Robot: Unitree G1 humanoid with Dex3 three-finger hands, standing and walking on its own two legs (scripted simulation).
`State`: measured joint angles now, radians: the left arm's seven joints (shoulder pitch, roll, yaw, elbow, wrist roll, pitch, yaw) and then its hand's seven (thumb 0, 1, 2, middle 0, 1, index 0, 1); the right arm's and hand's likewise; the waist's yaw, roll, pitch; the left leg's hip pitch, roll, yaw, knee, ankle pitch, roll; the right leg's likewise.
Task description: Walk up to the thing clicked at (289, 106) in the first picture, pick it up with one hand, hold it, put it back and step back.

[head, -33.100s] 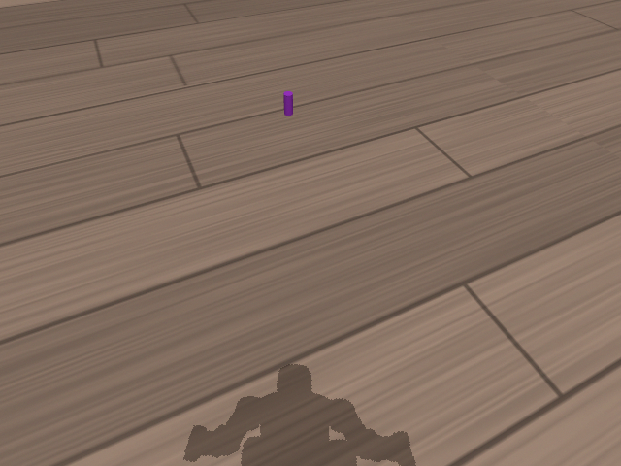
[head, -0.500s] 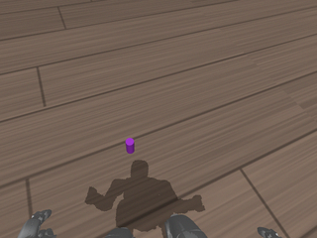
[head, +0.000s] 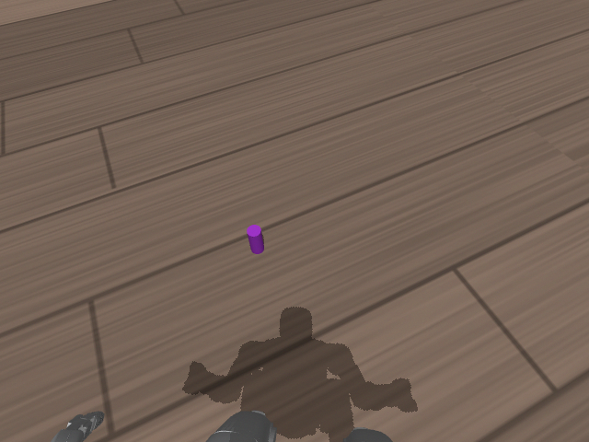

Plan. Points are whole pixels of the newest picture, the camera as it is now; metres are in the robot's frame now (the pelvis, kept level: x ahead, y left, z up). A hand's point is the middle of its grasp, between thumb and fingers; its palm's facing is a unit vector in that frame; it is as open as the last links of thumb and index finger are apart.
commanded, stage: step back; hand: left
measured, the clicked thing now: (255, 239) +0.82 +0.19 -0.70
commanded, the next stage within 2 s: stand in 1.62 s
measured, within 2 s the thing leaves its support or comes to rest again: neither
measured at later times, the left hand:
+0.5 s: hand out of the picture -0.11 +0.24 -0.15, palm faces -0.04 -0.91 -0.40, open 7.4 cm
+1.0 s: hand out of the picture -0.22 +0.25 -0.14, palm faces +0.07 -0.92 -0.38, open 7.4 cm
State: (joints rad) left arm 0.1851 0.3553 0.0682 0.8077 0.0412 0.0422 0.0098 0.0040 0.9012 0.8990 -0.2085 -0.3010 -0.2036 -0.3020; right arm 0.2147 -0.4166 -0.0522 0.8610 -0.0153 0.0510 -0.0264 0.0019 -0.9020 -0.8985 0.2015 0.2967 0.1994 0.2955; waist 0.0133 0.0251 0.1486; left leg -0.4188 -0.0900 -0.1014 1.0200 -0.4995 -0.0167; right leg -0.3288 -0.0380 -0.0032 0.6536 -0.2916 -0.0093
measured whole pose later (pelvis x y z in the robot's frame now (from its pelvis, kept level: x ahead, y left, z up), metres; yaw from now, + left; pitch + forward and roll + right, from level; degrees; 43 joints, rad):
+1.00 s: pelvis -0.26 -0.03 +0.00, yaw +3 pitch -3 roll -1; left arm 0.24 0.39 0.07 1.00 0.03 -0.02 -0.02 0.00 0.91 0.90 -0.20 -0.30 -0.20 -0.30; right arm 0.22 -0.35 -0.03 0.98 -0.04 0.01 0.02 0.00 -0.90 -0.90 0.20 0.30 0.20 0.30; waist 0.02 0.02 0.05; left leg -0.25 0.03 -0.05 0.64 -0.36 -0.01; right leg -0.25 0.01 -0.04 0.59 -0.28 -0.02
